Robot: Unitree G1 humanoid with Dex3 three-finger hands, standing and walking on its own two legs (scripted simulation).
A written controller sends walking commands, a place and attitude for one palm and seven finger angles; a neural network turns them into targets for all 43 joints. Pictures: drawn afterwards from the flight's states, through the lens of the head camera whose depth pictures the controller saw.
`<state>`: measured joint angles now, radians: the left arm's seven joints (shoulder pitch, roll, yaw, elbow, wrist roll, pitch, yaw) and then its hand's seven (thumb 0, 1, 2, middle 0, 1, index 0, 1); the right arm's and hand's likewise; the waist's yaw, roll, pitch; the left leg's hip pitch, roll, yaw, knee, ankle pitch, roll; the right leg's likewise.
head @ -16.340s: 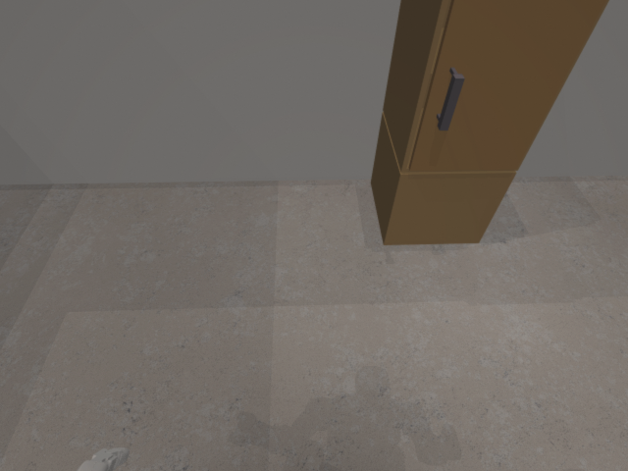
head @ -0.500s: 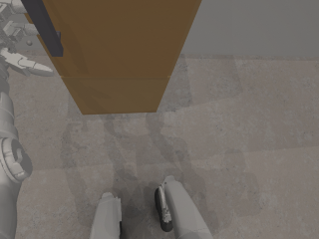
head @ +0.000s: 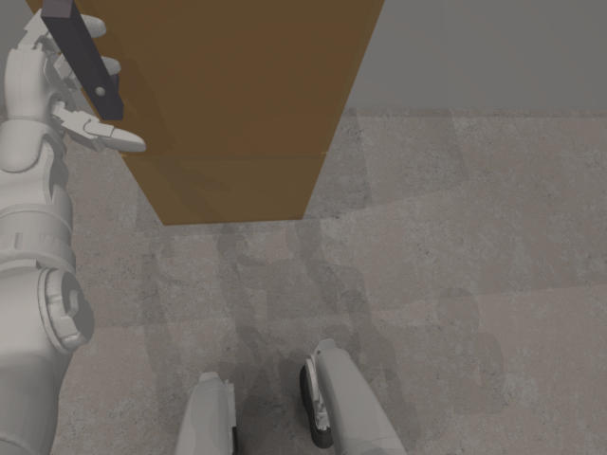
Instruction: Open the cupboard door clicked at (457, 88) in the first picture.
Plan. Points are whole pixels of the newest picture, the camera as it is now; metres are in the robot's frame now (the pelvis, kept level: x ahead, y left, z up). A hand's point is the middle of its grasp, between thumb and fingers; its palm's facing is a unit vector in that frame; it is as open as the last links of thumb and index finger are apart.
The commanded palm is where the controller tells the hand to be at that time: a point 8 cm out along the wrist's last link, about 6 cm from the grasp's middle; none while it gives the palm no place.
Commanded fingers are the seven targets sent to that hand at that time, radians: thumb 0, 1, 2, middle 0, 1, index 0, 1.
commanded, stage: slide the fingers in behind the handle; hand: left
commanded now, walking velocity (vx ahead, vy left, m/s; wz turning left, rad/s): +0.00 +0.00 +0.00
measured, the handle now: (91, 53) +0.59 +0.18 +0.06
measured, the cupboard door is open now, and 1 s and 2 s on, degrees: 0 0 17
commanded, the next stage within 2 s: close the thumb around the handle in 0.60 s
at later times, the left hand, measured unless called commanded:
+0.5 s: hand (110, 96) +0.54 +0.16 +0.05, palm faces -0.05 -1.00 -0.03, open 14.1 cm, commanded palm +0.52 +0.20 +0.06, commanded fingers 0.00 -0.50 0.30 -0.30 -1.20 -0.30 -1.20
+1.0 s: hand (110, 94) +0.54 +0.16 +0.05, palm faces -0.05 -1.00 -0.03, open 11.5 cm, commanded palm +0.52 +0.20 +0.06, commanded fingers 0.00 0.40 0.68 -0.36 -1.30 -0.36 -1.30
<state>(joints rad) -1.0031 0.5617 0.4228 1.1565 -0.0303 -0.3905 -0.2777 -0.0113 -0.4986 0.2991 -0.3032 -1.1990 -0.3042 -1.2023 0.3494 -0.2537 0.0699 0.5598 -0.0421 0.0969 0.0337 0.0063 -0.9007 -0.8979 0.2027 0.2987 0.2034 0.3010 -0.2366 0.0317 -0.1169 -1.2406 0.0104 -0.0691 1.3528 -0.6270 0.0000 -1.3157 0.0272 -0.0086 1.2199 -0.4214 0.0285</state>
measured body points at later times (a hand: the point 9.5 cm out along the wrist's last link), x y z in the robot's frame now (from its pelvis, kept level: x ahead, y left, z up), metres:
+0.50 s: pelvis +0.00 +0.00 +0.00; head +0.17 +0.02 +0.42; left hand +0.53 +0.22 +0.06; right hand +0.01 -0.27 -0.11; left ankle -0.01 +0.11 -0.61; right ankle +0.07 -0.14 -0.61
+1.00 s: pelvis +0.00 +0.00 +0.00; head +0.18 +0.02 +0.42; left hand +0.54 +0.22 +0.06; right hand +0.01 -0.27 -0.10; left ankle -0.01 +0.11 -0.61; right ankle +0.07 -0.14 -0.61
